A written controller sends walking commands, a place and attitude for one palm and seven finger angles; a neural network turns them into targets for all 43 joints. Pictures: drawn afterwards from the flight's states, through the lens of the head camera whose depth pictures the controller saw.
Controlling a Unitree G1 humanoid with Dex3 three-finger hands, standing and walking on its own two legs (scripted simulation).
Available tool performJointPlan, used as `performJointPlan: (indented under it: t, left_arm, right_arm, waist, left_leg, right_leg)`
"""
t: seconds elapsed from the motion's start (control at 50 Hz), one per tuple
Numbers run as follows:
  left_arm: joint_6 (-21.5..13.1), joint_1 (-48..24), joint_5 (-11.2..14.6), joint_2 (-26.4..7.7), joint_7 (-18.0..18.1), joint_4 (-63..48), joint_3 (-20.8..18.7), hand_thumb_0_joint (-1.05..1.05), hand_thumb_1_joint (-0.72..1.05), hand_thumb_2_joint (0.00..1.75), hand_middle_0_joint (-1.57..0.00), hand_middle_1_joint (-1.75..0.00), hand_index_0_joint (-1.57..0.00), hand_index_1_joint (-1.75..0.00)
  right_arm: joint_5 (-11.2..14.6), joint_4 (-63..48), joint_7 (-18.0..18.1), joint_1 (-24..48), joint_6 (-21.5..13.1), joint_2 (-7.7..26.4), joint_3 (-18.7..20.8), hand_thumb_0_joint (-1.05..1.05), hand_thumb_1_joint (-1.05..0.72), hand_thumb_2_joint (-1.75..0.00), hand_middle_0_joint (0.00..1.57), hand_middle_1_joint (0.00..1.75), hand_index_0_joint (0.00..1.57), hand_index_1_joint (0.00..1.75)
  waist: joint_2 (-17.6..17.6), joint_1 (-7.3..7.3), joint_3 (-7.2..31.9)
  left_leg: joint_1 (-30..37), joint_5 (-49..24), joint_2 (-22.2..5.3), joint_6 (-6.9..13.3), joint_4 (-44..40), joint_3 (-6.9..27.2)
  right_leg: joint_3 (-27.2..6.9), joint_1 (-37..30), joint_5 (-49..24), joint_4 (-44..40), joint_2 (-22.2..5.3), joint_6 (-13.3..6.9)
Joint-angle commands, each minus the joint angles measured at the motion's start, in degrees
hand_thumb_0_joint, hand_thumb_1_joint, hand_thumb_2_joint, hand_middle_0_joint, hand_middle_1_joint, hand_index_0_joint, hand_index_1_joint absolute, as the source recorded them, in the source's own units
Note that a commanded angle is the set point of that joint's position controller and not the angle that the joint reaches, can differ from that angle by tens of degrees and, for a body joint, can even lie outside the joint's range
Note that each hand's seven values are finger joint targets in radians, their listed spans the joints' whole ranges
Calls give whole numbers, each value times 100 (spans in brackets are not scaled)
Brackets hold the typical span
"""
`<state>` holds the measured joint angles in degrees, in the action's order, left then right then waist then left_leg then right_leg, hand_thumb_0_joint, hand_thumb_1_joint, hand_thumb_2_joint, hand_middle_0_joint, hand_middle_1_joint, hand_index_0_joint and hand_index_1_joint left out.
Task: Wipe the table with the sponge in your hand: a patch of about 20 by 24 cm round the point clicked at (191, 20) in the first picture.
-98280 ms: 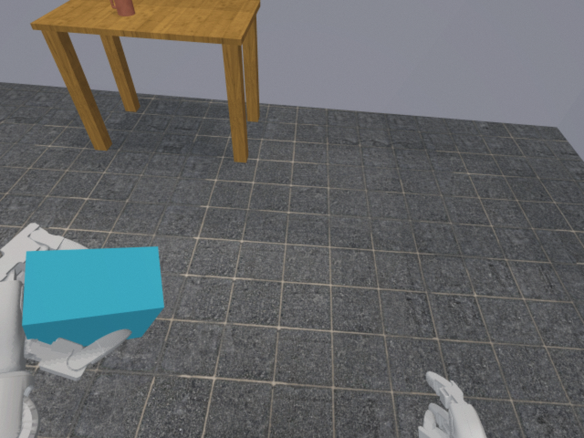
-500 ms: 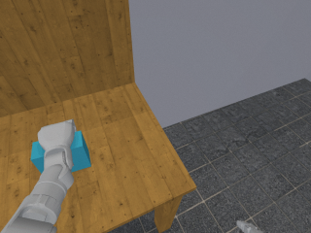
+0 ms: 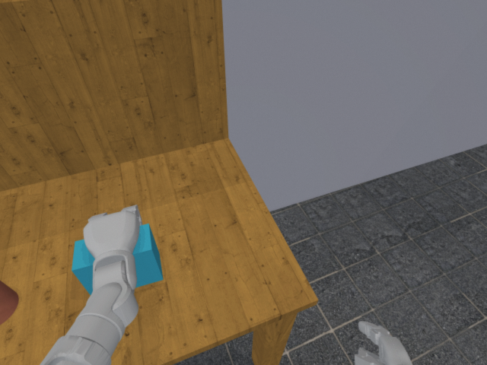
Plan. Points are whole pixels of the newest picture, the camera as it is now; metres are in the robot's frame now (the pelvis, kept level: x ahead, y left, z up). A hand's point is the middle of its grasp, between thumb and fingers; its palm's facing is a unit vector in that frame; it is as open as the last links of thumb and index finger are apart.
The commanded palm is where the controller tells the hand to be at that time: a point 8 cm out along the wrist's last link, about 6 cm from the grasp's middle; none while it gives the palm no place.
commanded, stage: wipe back along the first lane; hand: left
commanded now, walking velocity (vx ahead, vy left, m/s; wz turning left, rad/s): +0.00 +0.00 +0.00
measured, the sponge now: (123, 266) +0.30 +0.27 -0.05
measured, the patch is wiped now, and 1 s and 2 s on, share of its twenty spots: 1.00 1.00 1.00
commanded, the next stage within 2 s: lift the sponge slowly off the table in 1.18 s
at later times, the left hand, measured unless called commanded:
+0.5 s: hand (129, 273) +0.26 +0.23 +0.00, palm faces -0.03 -0.06 -1.00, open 10.5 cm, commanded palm +0.21 +0.21 +0.03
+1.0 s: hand (132, 287) +0.24 +0.22 -0.01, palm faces -0.04 -0.07 -1.00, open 10.5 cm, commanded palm +0.20 +0.21 +0.02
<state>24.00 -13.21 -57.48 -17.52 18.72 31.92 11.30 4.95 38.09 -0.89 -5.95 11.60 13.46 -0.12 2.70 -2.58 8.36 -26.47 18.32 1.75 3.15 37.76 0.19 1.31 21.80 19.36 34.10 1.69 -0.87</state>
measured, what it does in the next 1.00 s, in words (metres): stands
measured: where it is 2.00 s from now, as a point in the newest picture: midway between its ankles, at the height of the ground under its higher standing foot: outside the picture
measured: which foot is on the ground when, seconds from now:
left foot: down 0.00-1.00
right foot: down 0.00-1.00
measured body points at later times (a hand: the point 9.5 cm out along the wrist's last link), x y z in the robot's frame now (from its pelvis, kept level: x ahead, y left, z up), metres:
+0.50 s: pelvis +0.00 -0.01 +0.00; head -0.01 -0.03 +0.45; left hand +0.26 +0.23 +0.05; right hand +0.22 -0.23 -0.09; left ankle +0.00 +0.08 -0.72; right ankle -0.03 -0.12 -0.72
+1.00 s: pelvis -0.01 -0.02 +0.00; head -0.03 -0.05 +0.45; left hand +0.24 +0.22 +0.05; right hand +0.21 -0.24 -0.09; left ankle +0.00 +0.08 -0.72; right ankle -0.03 -0.12 -0.72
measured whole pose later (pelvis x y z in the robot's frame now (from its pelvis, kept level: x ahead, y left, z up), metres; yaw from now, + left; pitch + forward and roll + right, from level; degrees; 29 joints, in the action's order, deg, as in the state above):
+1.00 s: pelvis -0.01 -0.02 +0.00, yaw -1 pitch +4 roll +0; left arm 24.6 1.8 -57.9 -15.5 18.4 18.0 12.6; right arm 4.4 37.6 -0.6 -3.4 9.6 13.9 -0.1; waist 3.2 -4.4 7.2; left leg -22.2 17.2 0.7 1.4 35.8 -0.2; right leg 0.7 19.1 19.2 34.7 2.7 -2.6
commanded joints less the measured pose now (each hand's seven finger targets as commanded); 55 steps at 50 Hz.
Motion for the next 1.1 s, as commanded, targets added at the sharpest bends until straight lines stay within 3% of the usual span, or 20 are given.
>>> performJointPlan:
  t: [0.0,0.04,0.1,0.12,0.28,0.3,0.32,0.36,0.5,0.52,0.6,0.62,0.7,0.76,0.8,0.88,0.9,0.96,1.0,1.08]
  left_arm:
    - [16,-141,150,-160,-290,-610,8,0,10,130,-120,-160,-120,-160]
    - [36,-27,145,86,-301,-755,274,0,10,130,-120,-160,-120,-160]
    - [101,217,148,-118,-284,-837,57,0,10,130,-120,-160,-120,-160]
    - [115,246,185,91,-300,-968,285,0,10,130,-120,-160,-120,-160]
    - [203,788,203,78,-319,-1373,310,0,10,130,-120,-160,-120,-160]
    - [211,722,165,-121,-305,-1408,101,0,10,130,-120,-160,-120,-160]
    - [221,852,156,113,-314,-1473,346,0,10,130,-120,-160,-120,-160]
    - [232,974,167,148,-318,-1516,386,0,10,130,-120,-160,-120,-160]
    - [242,1467,198,-56,-309,-1800,162,0,10,130,-120,-160,-120,-160]
    - [239,1516,215,99,-314,-1905,333,0,10,130,-120,-160,-120,-160]
    - [223,1894,250,-239,-295,-1983,-56,0,10,130,-120,-160,-120,-160]
    - [229,1905,260,56,-311,-2101,267,0,10,130,-120,-160,-120,-160]
    - [229,1652,176,-209,-268,-2077,7,0,10,130,-120,-160,-120,-160]
    - [241,1355,109,-11,-261,-1857,232,0,10,130,-120,-160,-120,-160]
    - [200,1307,109,-157,-268,-1842,51,0,10,130,-120,-160,-120,-160]
    - [108,1318,92,7,-238,-1653,179,0,10,130,-120,-160,-120,-160]
    - [86,1416,97,-166,-225,-1647,-38,0,10,130,-120,-160,-120,-160]
    - [36,1462,97,-23,-202,-1611,117,0,10,130,-120,-160,-120,-160]
    - [30,1538,95,-236,-186,-1615,-141,0,10,130,-120,-160,-120,-160]
    - [105,1213,71,3,-182,-1560,186,0,10,130,-120,-160,-120,-160]
  right_arm:
    - [-9,-873,29,881,-268,798,268,0,-90,-90,20,30,20,30]
    - [-5,-929,16,931,-270,758,260,0,-90,-90,20,30,20,30]
    - [-12,-926,12,989,-277,778,256,0,-90,-90,20,30,20,30]
    - [-10,-970,15,1014,-279,745,231,0,-90,-90,20,30,20,30]
    - [0,-1041,-6,1179,-305,718,198,0,-90,-90,20,30,20,30]
    - [-11,-1007,-2,1207,-299,743,221,0,-90,-90,20,30,20,30]
    - [-8,-1051,-8,1194,-310,705,207,0,-90,-90,20,30,20,30]
    - [-8,-1049,-24,1236,-330,698,209,0,-90,-90,20,30,20,30]
    - [-18,-1089,-26,1367,-370,698,211,0,-90,-90,20,30,20,30]
    - [-16,-1109,-27,1362,-379,673,191,0,-90,-90,20,30,20,30]
    - [-21,-1090,-27,1417,-398,700,191,0,-90,-90,20,30,20,30]
    - [-22,-1133,-28,1450,-396,652,177,0,-90,-90,20,30,20,30]
    - [-29,-1061,4,1477,-420,691,200,0,-90,-90,20,30,20,30]
    - [-26,-1015,31,1437,-435,670,196,0,-90,-90,20,30,20,30]
    - [-37,-1008,52,1435,-461,694,213,0,-90,-90,20,30,20,30]
    - [-48,-970,70,1360,-493,682,222,0,-90,-90,20,30,20,30]
    - [-55,-976,67,1375,-504,701,239,0,-90,-90,20,30,20,30]
    - [-60,-979,72,1339,-520,683,241,0,-90,-90,20,30,20,30]
    - [-65,-960,70,1340,-525,715,257,0,-90,-90,20,30,20,30]
    - [-43,-967,79,1339,-505,693,240,0,-90,-90,20,30,20,30]
  waist:
    - [-396,-31,797]
    - [-423,6,693]
    - [-450,-72,688]
    - [-421,-38,685]
    - [-500,-88,527]
    - [-492,-127,577]
    - [-458,-104,560]
    - [-513,-117,511]
    - [-572,-215,407]
    - [-522,-183,482]
    - [-620,-267,379]
    - [-615,-213,324]
    - [-491,-242,214]
    - [-501,-173,86]
    - [-540,-225,283]
    - [-677,-175,314]
    - [-591,-240,359]
    - [-656,-177,285]
    - [-677,-248,437]
    - [-591,-138,190]
  left_leg:
    - [912,-1674,-136,-111,-476,369]
    - [928,-1613,-137,-101,-457,367]
    - [895,-1617,-125,-108,-477,373]
    - [914,-1582,-112,-89,-483,326]
    - [884,-1538,-79,-78,-503,305]
    - [907,-1565,-91,-88,-525,346]
    - [931,-1582,-80,-80,-506,323]
    - [938,-1516,-79,-70,-511,309]
    - [884,-1405,-49,-67,-560,303]
    - [922,-1421,-40,-57,-546,261]
    - [842,-1391,-24,-74,-587,269]
    - [865,-1358,-18,-61,-592,222]
    - [866,-1200,-16,-68,-654,265]
    - [860,-985,-6,-57,-662,237]
    - [868,-1030,9,-53,-660,258]
    - [800,-1040,30,-55,-568,199]
    - [779,-1057,26,-60,-586,219]
    - [743,-1046,42,-53,-519,174]
    - [733,-1116,35,-69,-530,206]
    - [694,-875,32,-51,-539,208]
  right_leg:
    - [-35,-182,-1781,-299,150,-437]
    - [2,-112,-1700,-297,139,-414]
    - [-74,-215,-1781,-306,149,-438]
    - [-41,-256,-1796,-297,130,-415]
    - [-133,-366,-1935,-324,119,-408]
    - [-199,-380,-1918,-329,142,-436]
    - [-133,-373,-1886,-290,131,-420]
    - [-160,-355,-1869,-324,130,-419]
    - [-308,-493,-1918,-402,127,-424]
    - [-262,-542,-1973,-361,112,-407]
    - [-416,-656,-2107,-441,110,-417]
    - [-347,-648,-2074,-430,87,-387]
    - [-441,-499,-1777,-522,120,-415]
    - [-374,-314,-1400,-549,130,-404]
    - [-446,-427,-1531,-548,139,-422]
    - [-434,-396,-1691,-498,106,-391]
    - [-486,-441,-1717,-505,116,-417]
    - [-479,-391,-1824,-490,90,-385]
    - [-539,-481,-1919,-464,106,-407]
    - [-452,-214,-1438,-517,103,-384]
